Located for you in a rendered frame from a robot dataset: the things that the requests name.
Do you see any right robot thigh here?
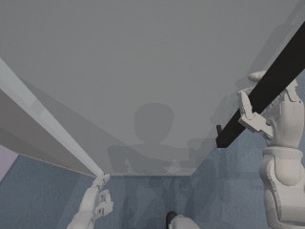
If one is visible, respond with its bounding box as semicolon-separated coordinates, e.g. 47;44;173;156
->
169;217;200;229

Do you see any robot right forearm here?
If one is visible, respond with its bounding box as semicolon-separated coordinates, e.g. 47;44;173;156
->
258;146;305;229

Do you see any robot left forearm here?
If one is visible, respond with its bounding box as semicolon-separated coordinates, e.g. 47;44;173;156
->
67;211;95;229

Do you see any right robot hand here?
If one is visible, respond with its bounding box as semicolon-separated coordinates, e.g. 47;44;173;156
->
237;71;305;149

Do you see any robot right foot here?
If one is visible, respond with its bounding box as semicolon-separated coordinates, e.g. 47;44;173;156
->
166;211;177;229

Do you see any left robot hand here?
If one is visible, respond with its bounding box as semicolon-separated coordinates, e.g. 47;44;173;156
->
78;174;113;219

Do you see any handle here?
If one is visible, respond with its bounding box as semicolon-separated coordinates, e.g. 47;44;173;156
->
215;21;305;148

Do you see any fridge door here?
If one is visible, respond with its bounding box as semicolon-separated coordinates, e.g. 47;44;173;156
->
0;0;305;177

